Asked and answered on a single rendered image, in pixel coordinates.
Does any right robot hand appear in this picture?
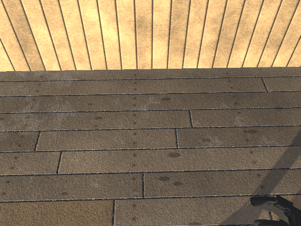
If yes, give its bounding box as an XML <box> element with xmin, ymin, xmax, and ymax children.
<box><xmin>250</xmin><ymin>195</ymin><xmax>301</xmax><ymax>226</ymax></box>

